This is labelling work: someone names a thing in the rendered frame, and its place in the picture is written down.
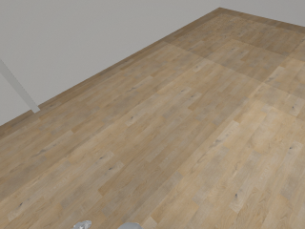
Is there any panel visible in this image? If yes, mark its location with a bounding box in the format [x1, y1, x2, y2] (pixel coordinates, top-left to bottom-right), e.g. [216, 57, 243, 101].
[0, 59, 40, 113]

